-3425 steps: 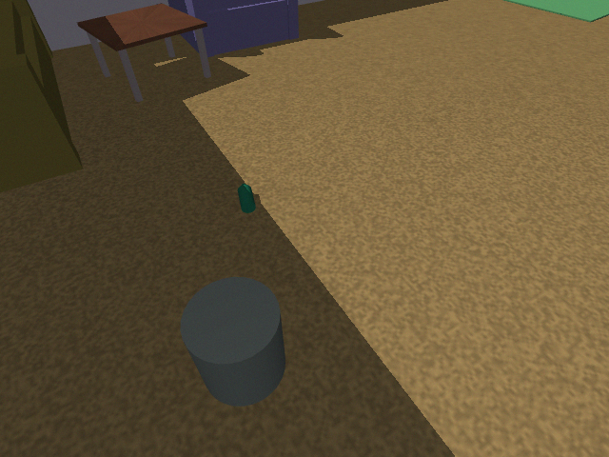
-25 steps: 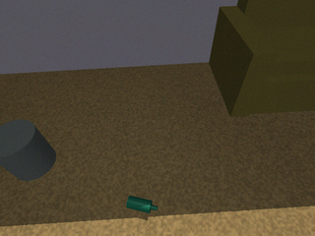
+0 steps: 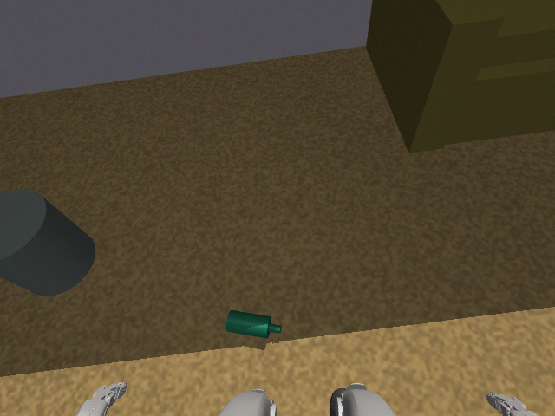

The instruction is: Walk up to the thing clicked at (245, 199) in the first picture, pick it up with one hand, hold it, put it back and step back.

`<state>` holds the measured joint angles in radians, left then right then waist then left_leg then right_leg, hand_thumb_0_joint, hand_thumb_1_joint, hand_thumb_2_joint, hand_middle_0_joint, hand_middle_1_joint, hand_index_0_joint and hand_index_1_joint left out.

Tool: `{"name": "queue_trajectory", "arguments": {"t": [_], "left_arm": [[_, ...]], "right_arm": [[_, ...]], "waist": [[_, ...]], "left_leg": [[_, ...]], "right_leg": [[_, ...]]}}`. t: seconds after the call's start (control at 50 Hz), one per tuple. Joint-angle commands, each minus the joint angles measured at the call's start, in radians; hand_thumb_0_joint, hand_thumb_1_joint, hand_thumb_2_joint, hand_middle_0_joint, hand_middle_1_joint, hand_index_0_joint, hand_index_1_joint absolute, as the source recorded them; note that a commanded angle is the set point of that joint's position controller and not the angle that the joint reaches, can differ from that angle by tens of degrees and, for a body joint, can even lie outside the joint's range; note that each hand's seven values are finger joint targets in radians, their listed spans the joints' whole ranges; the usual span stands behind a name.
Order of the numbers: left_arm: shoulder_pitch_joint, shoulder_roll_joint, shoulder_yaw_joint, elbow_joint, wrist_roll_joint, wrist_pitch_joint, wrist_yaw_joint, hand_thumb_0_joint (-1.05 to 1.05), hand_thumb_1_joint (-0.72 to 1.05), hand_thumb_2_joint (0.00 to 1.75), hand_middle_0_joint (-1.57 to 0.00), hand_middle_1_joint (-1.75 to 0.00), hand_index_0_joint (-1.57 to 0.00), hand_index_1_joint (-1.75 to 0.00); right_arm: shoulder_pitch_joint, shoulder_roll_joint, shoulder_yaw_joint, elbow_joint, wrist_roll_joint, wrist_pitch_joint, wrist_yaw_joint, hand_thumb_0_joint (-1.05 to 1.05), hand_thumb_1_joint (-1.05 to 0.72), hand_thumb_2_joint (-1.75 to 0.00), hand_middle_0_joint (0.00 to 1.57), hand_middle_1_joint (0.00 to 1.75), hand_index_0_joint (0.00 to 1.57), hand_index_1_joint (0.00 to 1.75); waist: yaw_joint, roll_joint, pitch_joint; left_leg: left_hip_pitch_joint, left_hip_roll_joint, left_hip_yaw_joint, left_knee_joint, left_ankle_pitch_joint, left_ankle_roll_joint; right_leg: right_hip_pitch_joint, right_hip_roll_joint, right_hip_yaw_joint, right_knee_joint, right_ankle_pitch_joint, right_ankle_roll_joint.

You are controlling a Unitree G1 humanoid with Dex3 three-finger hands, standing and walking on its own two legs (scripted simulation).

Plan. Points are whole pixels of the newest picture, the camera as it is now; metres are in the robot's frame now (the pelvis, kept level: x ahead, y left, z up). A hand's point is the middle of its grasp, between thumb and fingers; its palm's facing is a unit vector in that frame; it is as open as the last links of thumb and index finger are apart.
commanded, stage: walk up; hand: left
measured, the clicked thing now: (254, 325) +0.43 +0.18 -0.72
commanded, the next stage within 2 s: stand in 1.62 s
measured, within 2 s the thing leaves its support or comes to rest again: neither
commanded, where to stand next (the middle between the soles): +0.03 -0.01 m, yaw -4 degrees
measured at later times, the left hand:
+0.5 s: hand out of the picture -0.05 +0.28 -0.14, palm faces +0.00 -0.94 -0.35, open 7.4 cm
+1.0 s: hand out of the picture +0.02 +0.25 -0.09, palm faces +0.00 -0.86 -0.50, open 7.4 cm
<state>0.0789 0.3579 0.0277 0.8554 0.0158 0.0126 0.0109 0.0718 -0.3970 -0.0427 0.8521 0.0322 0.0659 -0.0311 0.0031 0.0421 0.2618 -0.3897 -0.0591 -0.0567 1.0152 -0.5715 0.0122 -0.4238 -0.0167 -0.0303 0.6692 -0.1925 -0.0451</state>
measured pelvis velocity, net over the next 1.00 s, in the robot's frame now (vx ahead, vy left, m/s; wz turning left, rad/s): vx -0.02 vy -0.03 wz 0.00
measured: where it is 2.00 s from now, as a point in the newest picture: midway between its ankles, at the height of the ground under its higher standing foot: outside the picture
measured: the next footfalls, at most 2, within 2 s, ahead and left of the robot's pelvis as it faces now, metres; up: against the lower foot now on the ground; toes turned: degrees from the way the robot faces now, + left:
left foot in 0.24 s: -0.05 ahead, +0.12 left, +0.00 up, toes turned +2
right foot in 0.66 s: -0.03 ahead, -0.14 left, +0.00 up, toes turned -3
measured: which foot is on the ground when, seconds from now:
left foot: up 0.00-0.22, down 0.24-0.66, up 0.68-1.00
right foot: down 0.00-0.28, up 0.30-0.64, down 0.66-1.00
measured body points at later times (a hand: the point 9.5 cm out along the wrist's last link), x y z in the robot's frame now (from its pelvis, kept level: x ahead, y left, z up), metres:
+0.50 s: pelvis -0.08 +0.00 +0.02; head -0.07 +0.02 +0.47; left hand -0.05 +0.33 -0.11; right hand -0.04 -0.33 -0.08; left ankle -0.09 +0.11 -0.71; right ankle -0.09 -0.13 -0.66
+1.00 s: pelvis -0.02 -0.03 +0.02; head +0.00 -0.08 +0.47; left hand +0.02 +0.30 -0.06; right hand +0.05 -0.34 -0.12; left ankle +0.10 +0.13 -0.66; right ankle -0.07 -0.14 -0.72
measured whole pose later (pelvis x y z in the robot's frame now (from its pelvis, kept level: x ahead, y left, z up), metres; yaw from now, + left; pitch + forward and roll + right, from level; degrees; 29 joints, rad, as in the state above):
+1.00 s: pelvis -0.02 -0.03 +0.02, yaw +0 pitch -4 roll +0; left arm 0.36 0.36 0.04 0.87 0.02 -0.10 0.04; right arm 0.25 -0.43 -0.08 0.86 -0.04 0.06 0.08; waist 0.00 0.12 0.11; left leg -0.52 0.01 -0.11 0.87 -0.17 0.00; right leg -0.03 0.00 -0.06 0.42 -0.32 -0.01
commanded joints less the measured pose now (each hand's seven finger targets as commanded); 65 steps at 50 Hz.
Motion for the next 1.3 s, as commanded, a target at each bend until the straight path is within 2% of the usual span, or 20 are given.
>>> {"name": "queue_trajectory", "arguments": {"t": [0.0, 0.12, 0.2, 0.24, 0.26, 0.28, 0.34, 0.38, 0.54, 0.62, 0.66, 0.68, 0.72, 0.84, 1.04, 1.1, 1.12, 1.14, 1.16, 1.28], "left_arm": [[0.002, 0.256, 0.077, -0.109, 0.008, 0.000, 0.028, 0.00, 0.90, 0.90, -0.20, -0.30, -0.20, -0.30], [-0.013, 0.204, 0.093, -0.172, 0.059, 0.046, 0.011, 0.00, 0.90, 0.90, -0.20, -0.30, -0.20, -0.30], [0.021, 0.266, 0.108, -0.136, 0.036, 0.076, -0.016, 0.00, 0.90, 0.90, -0.20, -0.30, -0.20, -0.30], [0.063, 0.216, 0.087, -0.110, 0.010, 0.075, -0.012, 0.00, 0.90, 0.90, -0.20, -0.30, -0.20, -0.30], [0.066, 0.179, 0.078, -0.098, -0.007, 0.059, -0.007, 0.00, 0.90, 0.90, -0.20, -0.30, -0.20, -0.30], [-0.065, 0.273, 0.119, -0.097, 0.004, 0.042, 0.010, 0.00, 0.90, 0.90, -0.20, -0.30, -0.20, -0.30], [0.087, 0.228, 0.115, 0.000, -0.025, 0.028, -0.013, 0.00, 0.90, 0.90, -0.20, -0.30, -0.20, -0.30], [0.167, 0.251, 0.113, 0.009, -0.005, 0.014, -0.028, 0.00, 0.90, 0.90, -0.20, -0.30, -0.20, -0.30], [0.055, 0.247, 0.085, -0.035, 0.010, -0.074, -0.044, 0.00, 0.90, 0.90, -0.20, -0.30, -0.20, -0.30], [0.412, 0.240, 0.092, 0.089, 0.000, -0.102, -0.021, 0.00, 0.90, 0.90, -0.20, -0.30, -0.20, -0.30], [0.492, 0.400, 0.133, 0.086, 0.015, -0.111, 0.002, 0.00, 0.90, 0.90, -0.20, -0.30, -0.20, -0.30], [0.410, 0.414, 0.126, 0.050, 0.016, -0.105, 0.005, 0.00, 0.90, 0.90, -0.20, -0.30, -0.20, -0.30], [0.300, 0.386, 0.117, 0.006, -0.001, -0.116, 0.004, 0.00, 0.90, 0.90, -0.20, -0.30, -0.20, -0.30], [0.342, 0.309, 0.096, -0.010, -0.015, -0.137, 0.031, 0.00, 0.90, 0.90, -0.20, -0.30, -0.20, -0.30], [0.197, 0.296, 0.068, -0.065, -0.039, -0.076, 0.088, 0.00, 0.90, 0.90, -0.20, -0.30, -0.20, -0.30], [0.217, 0.306, 0.065, -0.062, -0.056, -0.065, 0.099, 0.00, 0.90, 0.90, -0.20, -0.30, -0.20, -0.30], [0.264, 0.266, 0.054, -0.068, -0.071, -0.067, 0.101, 0.00, 0.90, 0.90, -0.20, -0.30, -0.20, -0.30], [0.326, 0.220, 0.054, -0.049, -0.080, -0.059, 0.110, 0.00, 0.90, 0.90, -0.20, -0.30, -0.20, -0.30], [0.337, 0.208, 0.049, -0.026, -0.071, -0.049, 0.125, 0.00, 0.90, 0.90, -0.20, -0.30, -0.20, -0.30], [0.283, 0.230, 0.067, -0.014, -0.062, -0.013, 0.101, 0.00, 0.90, 0.90, -0.20, -0.30, -0.20, -0.30]], "right_arm": [[0.179, -0.200, -0.059, -0.019, -0.001, -0.004, -0.013, 0.00, -0.90, -0.90, 0.20, 0.30, 0.20, 0.30], [0.225, -0.182, -0.039, 0.006, -0.014, -0.046, -0.036, 0.00, -0.90, -0.90, 0.20, 0.30, 0.20, 0.30], [0.300, -0.198, -0.054, 0.063, -0.048, -0.069, -0.021, 0.00, -0.90, -0.90, 0.20, 0.30, 0.20, 0.30], [0.287, -0.240, -0.069, 0.073, -0.080, -0.066, -0.004, 0.00, -0.90, -0.90, 0.20, 0.30, 0.20, 0.30], [0.150, -0.315, -0.073, 0.021, -0.098, -0.056, 0.004, 0.00, -0.90, -0.90, 0.20, 0.30, 0.20, 0.30], [0.059, -0.394, -0.091, -0.014, -0.081, -0.053, 0.011, 0.00, -0.90, -0.90, 0.20, 0.30, 0.20, 0.30], [-0.072, -0.214, -0.037, -0.035, -0.104, -0.097, 0.004, 0.00, -0.90, -0.90, 0.20, 0.30, 0.20, 0.30], [0.081, -0.258, -0.068, -0.012, -0.098, -0.110, 0.020, 0.00, -0.90, -0.90, 0.20, 0.30, 0.20, 0.30], [0.296, -0.281, -0.099, -0.008, -0.081, -0.097, 0.058, 0.00, -0.90, -0.90, 0.20, 0.30, 0.20, 0.30], [0.119, -0.234, -0.077, -0.085, -0.066, -0.073, 0.073, 0.00, -0.90, -0.90, 0.20, 0.30, 0.20, 0.30], [0.107, -0.123, -0.040, -0.148, -0.058, -0.064, 0.078, 0.00, -0.90, -0.90, 0.20, 0.30, 0.20, 0.30], [0.090, -0.213, -0.065, -0.137, -0.055, -0.056, 0.071, 0.00, -0.90, -0.90, 0.20, 0.30, 0.20, 0.30], [0.135, -0.264, -0.080, -0.091, -0.049, -0.069, 0.080, 0.00, -0.90, -0.90, 0.20, 0.30, 0.20, 0.30], [0.228, -0.189, -0.075, -0.064, -0.049, -0.046, 0.099, 0.00, -0.90, -0.90, 0.20, 0.30, 0.20, 0.30], [0.092, -0.142, -0.062, -0.073, -0.073, -0.013, 0.088, 0.00, -0.90, -0.90, 0.20, 0.30, 0.20, 0.30], [0.175, -0.212, -0.086, -0.065, -0.089, -0.024, 0.081, 0.00, -0.90, -0.90, 0.20, 0.30, 0.20, 0.30], [0.212, -0.278, -0.109, -0.083, -0.101, -0.032, 0.077, 0.00, -0.90, -0.90, 0.20, 0.30, 0.20, 0.30], [0.180, -0.289, -0.115, -0.103, -0.092, -0.028, 0.075, 0.00, -0.90, -0.90, 0.20, 0.30, 0.20, 0.30], [0.196, -0.265, -0.116, -0.103, -0.076, -0.022, 0.066, 0.00, -0.90, -0.90, 0.20, 0.30, 0.20, 0.30], [0.020, -0.165, -0.083, -0.174, -0.052, 0.003, 0.040, 0.00, -0.90, -0.90, 0.20, 0.30, 0.20, 0.30]], "waist": [[-0.004, -0.212, -0.412], [0.047, -0.251, -0.418], [0.019, -0.304, -0.391], [0.006, -0.041, -0.273], [0.021, 0.216, -0.171], [-0.056, 0.253, -0.058], [0.073, 0.031, -0.058], [0.017, 0.142, -0.177], [-0.124, 0.129, -0.174], [0.073, 0.033, -0.251], [0.098, -0.282, -0.217], [0.089, -0.148, -0.161], [0.029, -0.093, -0.039], [0.000, -0.177, -0.128], [0.005, -0.217, -0.138], [-0.060, -0.058, -0.282], [-0.088, 0.151, -0.395], [-0.052, 0.269, -0.455], [-0.077, 0.292, -0.489], [-0.012, 0.072, -0.338]], "left_leg": [[-0.023, -0.045, -0.081, 0.345, -0.021, -0.005], [-0.077, -0.007, 0.071, -0.057, 0.064, -0.053], [0.146, 0.004, 0.137, -0.503, 0.120, -0.006], [0.233, 0.106, -0.119, -0.634, -0.060, 0.068], [0.085, 0.368, -0.505, -0.793, -0.296, 0.162], [-0.237, 0.506, -0.615, -0.925, -0.392, 0.286], [-0.172, 0.244, -0.200, -0.762, 0.049, 0.140], [0.090, 0.212, -0.179, -0.825, -0.148, 0.089], [0.441, 0.322, -0.219, -0.721, 0.025, 0.230], [0.133, 0.210, -0.031, -0.435, 0.151, 0.158], [-0.351, 0.000, 0.026, 0.012, -0.009, 0.028], [-0.327, 0.039, -0.106, 0.031, 0.048, 0.028], [-0.336, 0.104, -0.152, 0.027, 0.146, 0.025], [-0.175, 0.051, -0.083, -0.015, 0.371, -0.015], [0.064, 0.076, 0.053, -0.344, 0.388, 0.020], [0.259, 0.069, 0.042, -0.598, 0.706, 0.093], [0.429, 0.209, -0.080, -0.538, 1.223, 0.168], [0.648, 0.304, -0.225, -0.440, 1.564, 0.264], [0.606, 0.374, -0.275, -0.479, 1.530, 0.331], [0.254, 0.277, -0.099, -0.525, 1.034, 0.231]], "right_leg": [[0.233, -0.267, 0.260, -0.198, 0.596, -0.205], [0.368, -0.174, 0.137, -0.170, 0.277, -0.186], [0.216, -0.194, 0.234, -0.227, -0.352, -0.119], [-0.113, -0.136, 0.217, -0.060, -0.505, -0.019], [-0.285, 0.034, 0.069, 0.219, -0.420, 0.032], [-0.140, 0.041, 0.146, 0.409, -0.405, 0.048], [-0.037, 0.089, 0.244, 0.483, -0.158, 0.031], [-0.123, 0.103, 0.104, 0.448, -0.186, 0.039], [-0.157, 0.015, 0.029, -0.014, -0.341, 0.049], [0.366, 0.026, -0.021, -0.360, -0.068, 0.021], [0.556, -0.306, 0.596, -0.485, -0.343, -0.030], [0.401, -0.393, 0.722, -0.549, -0.576, -0.103], [0.335, -0.349, 0.585, -0.535, -0.491, -0.137], [0.351, -0.193, 0.115, -0.377, 0.512, 0.007], [0.211, -0.224, 0.052, -0.168, 0.714, -0.064], [0.260, -0.152, 0.029, 0.148, 0.592, -0.009], [0.170, -0.024, 0.002, 0.390, 0.302, 0.044], [-0.061, 0.147, 0.029, 0.549, -0.479, 0.058], [-0.071, 0.091, 0.043, 0.555, -0.504, 0.045], [-0.006, 0.050, 0.091, 0.543, -0.314, 0.047]]}}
